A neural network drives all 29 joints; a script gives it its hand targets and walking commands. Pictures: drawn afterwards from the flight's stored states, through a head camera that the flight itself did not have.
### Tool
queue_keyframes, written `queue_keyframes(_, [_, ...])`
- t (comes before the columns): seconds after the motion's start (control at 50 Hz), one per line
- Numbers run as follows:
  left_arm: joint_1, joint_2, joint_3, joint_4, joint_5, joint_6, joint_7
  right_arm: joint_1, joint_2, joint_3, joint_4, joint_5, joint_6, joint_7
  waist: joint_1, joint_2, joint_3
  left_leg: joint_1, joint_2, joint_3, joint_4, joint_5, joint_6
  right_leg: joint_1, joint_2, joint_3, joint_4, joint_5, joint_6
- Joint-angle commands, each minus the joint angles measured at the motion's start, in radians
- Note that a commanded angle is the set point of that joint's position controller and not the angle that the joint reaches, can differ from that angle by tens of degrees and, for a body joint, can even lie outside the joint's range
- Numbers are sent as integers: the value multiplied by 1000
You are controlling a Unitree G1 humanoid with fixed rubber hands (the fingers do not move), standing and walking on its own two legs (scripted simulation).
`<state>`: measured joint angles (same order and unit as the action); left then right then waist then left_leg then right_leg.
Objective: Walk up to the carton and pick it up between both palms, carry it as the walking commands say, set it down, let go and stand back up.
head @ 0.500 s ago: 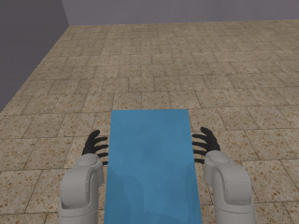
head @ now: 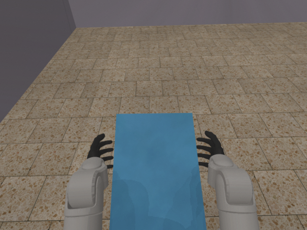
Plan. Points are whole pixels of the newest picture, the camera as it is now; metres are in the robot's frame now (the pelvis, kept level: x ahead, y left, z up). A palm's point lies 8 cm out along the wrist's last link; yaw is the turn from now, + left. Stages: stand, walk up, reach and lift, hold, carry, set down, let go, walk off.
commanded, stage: carry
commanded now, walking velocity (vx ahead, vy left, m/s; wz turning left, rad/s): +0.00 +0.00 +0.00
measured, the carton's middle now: (154, 170) +0.31 +0.00 -0.02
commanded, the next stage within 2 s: hold in 0.48 s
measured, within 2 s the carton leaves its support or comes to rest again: neither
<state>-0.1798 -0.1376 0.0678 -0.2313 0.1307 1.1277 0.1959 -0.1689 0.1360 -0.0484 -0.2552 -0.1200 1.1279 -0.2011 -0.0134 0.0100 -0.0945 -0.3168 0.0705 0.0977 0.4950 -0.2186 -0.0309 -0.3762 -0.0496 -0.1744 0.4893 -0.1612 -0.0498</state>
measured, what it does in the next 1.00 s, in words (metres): stands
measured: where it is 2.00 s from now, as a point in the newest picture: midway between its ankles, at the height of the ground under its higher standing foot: outside the picture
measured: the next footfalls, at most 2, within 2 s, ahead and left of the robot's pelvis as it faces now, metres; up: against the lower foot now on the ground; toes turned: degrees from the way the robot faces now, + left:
none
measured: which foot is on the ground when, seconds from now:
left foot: down 0.00-1.00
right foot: down 0.00-1.00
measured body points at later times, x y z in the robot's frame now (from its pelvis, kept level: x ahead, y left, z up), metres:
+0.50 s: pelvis +0.01 +0.00 +0.00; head +0.00 -0.01 +0.45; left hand +0.30 +0.15 +0.06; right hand +0.30 -0.15 +0.06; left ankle +0.02 +0.14 -0.74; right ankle +0.06 -0.09 -0.74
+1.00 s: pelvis +0.02 +0.03 +0.01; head -0.06 +0.04 +0.45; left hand +0.33 +0.16 +0.06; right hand +0.31 -0.14 +0.06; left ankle +0.03 +0.15 -0.74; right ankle +0.06 -0.09 -0.74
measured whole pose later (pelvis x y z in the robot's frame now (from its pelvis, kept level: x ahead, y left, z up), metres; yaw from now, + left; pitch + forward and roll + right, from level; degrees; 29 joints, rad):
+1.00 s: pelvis +0.02 +0.03 +0.01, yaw -7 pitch -9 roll +0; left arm -0.30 -0.16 0.26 0.36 0.31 0.71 0.04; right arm -0.31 0.17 -0.22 0.33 -0.31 0.74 -0.03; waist 0.03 0.02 -0.03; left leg -0.01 -0.05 -0.10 0.40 -0.24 0.01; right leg -0.09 0.03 0.07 0.40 -0.15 0.00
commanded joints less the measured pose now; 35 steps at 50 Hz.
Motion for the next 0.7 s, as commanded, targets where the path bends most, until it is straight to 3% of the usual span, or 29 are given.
queue_keyframes(0.0, [-396, -915, -502, -115, -318, -56, -230, -377, 916, 512, -97, 317, -51, 229, 3, -11, -258, 58, 76, -80, -68, 49, 35, 148, -121, 133, -91, 38, 13])
queue_keyframes(0.46, [-386, -841, -446, -41, -273, -152, -222, -370, 849, 455, -26, 270, -147, 222, 4, -12, -259, 64, 74, -73, -56, 60, 35, 167, -117, 122, -74, 85, 12])
queue_keyframes(0.48, [-111, -490, -98, 310, -25, -232, -239, -91, 498, 104, 325, 12, -222, 234, 27, -61, 46, 80, -166, -141, -137, -96, 67, 397, 53, 266, -173, -12, 11])
queue_keyframes(0.5, [-90, -352, -144, 493, -35, -339, -252, -79, 438, 178, 532, 31, -312, 223, 80, -46, 36, -3, -168, -172, -153, -41, 69, 435, 42, 288, -156, 59, 24])
queue_keyframes(0.52, [-129, -392, -201, 365, -63, -415, -275, -90, 477, 264, 431, 61, -395, 238, 87, -17, -33, 5, -174, -196, -128, 57, 58, 466, 39, 281, -129, 159, 48])
queue_keyframes(0.56, [-261, -554, -354, 198, -130, -487, -328, -199, 665, 417, 273, 126, -465, 268, 103, -17, -264, 39, -175, -212, -107, 258, 46, 579, 63, 284, -91, 406, 71])
queue_keyframes(0.6, [-480, -687, -497, 65, -196, -527, -374, -503, 841, 581, 88, 199, -508, 285, 136, -54, -395, -23, -173, -188, -99, 245, 54, 679, 83, 293, -74, 456, 74])
queue_keyframes(0.64, [-570, -748, -527, 67, -238, -536, -400, -559, 929, 635, 122, 207, -502, 294, 130, -84, -381, -44, -176, -182, -93, 147, 59, 659, 84, 283, -83, 317, 73])
queue_keyframes(0.68, [-595, -780, -511, 162, -234, -514, -415, -538, 944, 590, 243, 180, -478, 310, 101, -47, -280, -31, -175, -189, -110, 18, 61, 559, 97, 271, -98, 90, 60])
